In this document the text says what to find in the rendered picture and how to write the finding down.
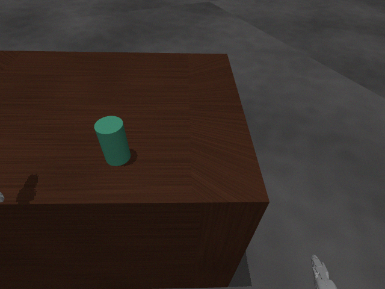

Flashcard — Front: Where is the can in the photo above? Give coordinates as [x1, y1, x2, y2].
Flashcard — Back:
[94, 116, 131, 166]

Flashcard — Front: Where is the right robot hand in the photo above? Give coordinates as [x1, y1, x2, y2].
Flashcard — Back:
[311, 255, 337, 289]

